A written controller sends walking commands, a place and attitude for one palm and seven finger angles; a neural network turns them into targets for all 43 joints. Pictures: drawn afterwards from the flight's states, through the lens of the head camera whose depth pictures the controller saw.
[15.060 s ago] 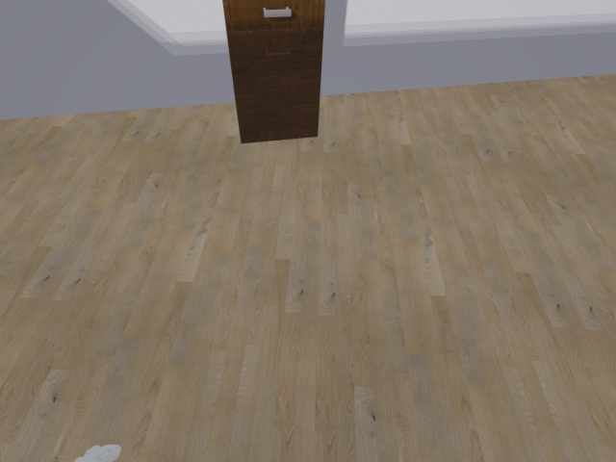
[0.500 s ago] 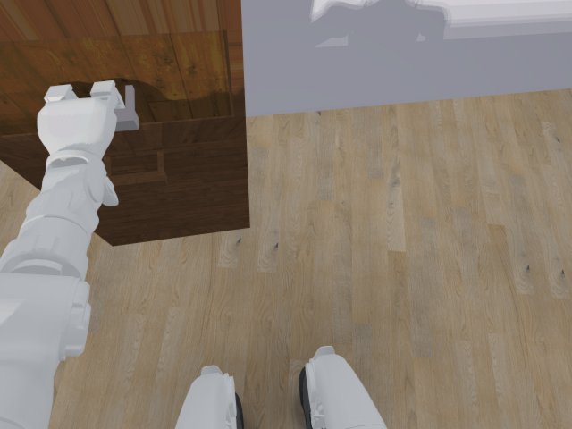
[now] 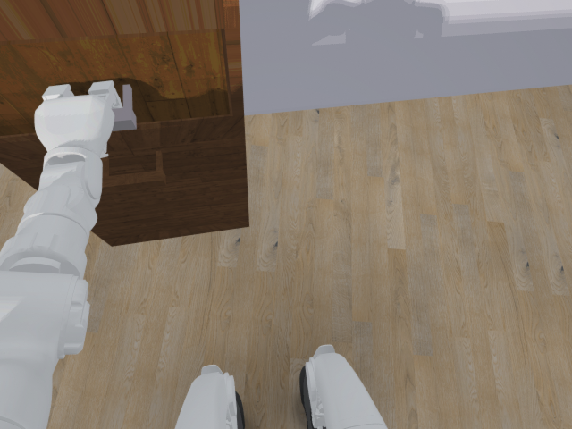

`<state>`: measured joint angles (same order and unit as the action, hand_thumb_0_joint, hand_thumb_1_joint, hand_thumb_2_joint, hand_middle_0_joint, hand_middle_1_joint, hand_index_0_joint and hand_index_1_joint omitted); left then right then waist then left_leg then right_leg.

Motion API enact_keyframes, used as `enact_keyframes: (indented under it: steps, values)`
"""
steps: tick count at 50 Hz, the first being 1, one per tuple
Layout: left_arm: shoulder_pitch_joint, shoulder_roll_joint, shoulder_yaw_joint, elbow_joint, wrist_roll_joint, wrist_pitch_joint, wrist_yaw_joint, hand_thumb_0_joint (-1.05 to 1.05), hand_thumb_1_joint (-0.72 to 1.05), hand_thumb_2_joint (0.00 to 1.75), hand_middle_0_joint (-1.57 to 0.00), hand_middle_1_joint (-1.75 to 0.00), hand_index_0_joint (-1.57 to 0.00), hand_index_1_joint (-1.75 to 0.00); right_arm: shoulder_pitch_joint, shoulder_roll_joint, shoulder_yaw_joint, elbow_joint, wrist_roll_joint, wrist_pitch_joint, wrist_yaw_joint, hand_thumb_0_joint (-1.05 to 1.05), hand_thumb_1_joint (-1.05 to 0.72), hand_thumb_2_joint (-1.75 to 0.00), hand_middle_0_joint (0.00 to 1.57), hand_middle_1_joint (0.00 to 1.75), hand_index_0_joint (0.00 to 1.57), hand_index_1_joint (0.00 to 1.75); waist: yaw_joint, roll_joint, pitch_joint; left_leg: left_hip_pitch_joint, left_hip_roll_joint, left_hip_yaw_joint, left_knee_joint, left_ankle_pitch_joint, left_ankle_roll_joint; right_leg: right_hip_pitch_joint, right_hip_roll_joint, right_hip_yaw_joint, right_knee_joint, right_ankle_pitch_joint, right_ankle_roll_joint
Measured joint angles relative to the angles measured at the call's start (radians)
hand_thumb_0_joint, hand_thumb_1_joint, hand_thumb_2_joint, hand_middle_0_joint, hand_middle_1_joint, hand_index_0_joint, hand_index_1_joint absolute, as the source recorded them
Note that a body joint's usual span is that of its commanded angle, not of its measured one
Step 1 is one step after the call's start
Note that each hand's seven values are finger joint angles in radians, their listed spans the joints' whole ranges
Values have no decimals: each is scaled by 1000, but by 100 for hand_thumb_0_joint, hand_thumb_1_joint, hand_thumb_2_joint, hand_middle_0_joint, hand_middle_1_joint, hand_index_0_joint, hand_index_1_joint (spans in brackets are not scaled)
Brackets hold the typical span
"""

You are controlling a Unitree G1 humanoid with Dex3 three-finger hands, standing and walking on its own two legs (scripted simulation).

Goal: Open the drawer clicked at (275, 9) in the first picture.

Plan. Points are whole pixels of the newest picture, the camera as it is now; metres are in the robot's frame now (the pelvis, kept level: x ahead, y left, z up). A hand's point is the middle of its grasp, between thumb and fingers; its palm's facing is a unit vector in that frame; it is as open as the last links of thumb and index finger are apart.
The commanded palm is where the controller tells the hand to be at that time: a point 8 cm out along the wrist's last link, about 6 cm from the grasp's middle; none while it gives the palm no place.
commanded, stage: close the thumb around the handle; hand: left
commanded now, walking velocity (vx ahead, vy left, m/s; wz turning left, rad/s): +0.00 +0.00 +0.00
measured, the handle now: (91, 109) +0.57 +0.23 +0.01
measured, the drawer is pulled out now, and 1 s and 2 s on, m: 0.00 0.09 0.20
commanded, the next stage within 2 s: pull the drawer open in 0.08 s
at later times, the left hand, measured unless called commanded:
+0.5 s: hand (96, 159) +0.50 +0.23 -0.02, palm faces -0.07 -0.05 -1.00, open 5.3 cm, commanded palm +0.47 +0.21 +0.03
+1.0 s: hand (95, 203) +0.43 +0.22 -0.02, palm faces -0.05 -0.04 -1.00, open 5.3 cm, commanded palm +0.41 +0.20 +0.03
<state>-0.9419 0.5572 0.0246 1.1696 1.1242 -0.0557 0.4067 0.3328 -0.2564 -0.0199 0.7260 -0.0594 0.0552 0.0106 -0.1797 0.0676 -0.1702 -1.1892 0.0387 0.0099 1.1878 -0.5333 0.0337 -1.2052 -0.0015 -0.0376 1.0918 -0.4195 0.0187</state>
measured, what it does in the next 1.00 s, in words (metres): stands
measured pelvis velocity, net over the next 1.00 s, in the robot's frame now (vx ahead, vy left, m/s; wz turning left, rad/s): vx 0.03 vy -0.01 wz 0.01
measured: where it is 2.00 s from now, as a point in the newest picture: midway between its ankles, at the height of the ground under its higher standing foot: outside the picture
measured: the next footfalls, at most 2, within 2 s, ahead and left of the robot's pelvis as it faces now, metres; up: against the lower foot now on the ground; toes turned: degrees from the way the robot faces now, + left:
none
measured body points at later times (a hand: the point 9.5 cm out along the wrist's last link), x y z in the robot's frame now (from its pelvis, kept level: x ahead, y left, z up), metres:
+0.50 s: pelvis +0.02 +0.00 +0.01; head +0.17 +0.00 +0.44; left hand +0.50 +0.23 +0.04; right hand +0.02 -0.27 -0.11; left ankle +0.00 +0.10 -0.64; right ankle +0.04 -0.14 -0.64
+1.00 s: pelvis +0.03 -0.01 +0.03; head +0.15 -0.01 +0.47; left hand +0.43 +0.22 +0.03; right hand +0.11 -0.27 -0.11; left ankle +0.00 +0.10 -0.64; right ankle +0.04 -0.14 -0.64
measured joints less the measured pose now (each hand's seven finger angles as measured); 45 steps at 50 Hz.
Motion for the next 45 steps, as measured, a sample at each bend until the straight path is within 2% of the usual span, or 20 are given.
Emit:
enact_keyframes:
  steps: [3, 15, 24, 32, 45]
  values:
    - [1, 0, -4, 3, 1, 2, 4, 0, 76, 84, -37, -133, -41, -134, 2, -1, -1, 2, 1, 0, 0, 0, -91, -89, 20, 30, 20, 30, 1, 1, 2, 4, 0, 0, -3, 0, 0, 4, 1, 0, -3, 0, 0]
    - [39, -5, -3, -29, -9, 4, 1, 0, 76, 83, -36, -135, -42, -135, 3, -1, -13, 5, -1, 0, 2, 0, -91, -89, 20, 30, 20, 30, 9, 0, 0, 24, 4, 4, -19, -1, -4, 19, 5, 4, -15, -1, -3]
    - [167, -60, 6, -125, -25, -3, 29, 1, 77, 81, -34, -135, -42, -135, 4, 2, -27, 10, 0, 11, 12, 0, -91, -89, 20, 30, 20, 30, 47, -1, -6, 99, 7, 19, -67, -5, -3, 85, 10, 19, -55, -4, -1]
    - [260, -123, -20, -168, -15, 4, 75, 1, 77, 82, -34, -135, -42, -135, -23, 8, -40, 12, 0, 23, 16, 0, -91, -89, 20, 30, 20, 30, 82, -6, -20, 164, 1, 21, -105, -7, -5, 146, 5, 21, -82, -13, 0]
    - [412, -192, -58, -273, -5, 23, 110, 1, 76, 83, -33, -135, -42, -135, -78, 20, -53, -16, 3, 42, 15, 0, -91, -89, 20, 30, 20, 30, 124, -15, -24, 250, -5, 19, -154, 0, -9, 229, 1, 19, -119, -15, -4]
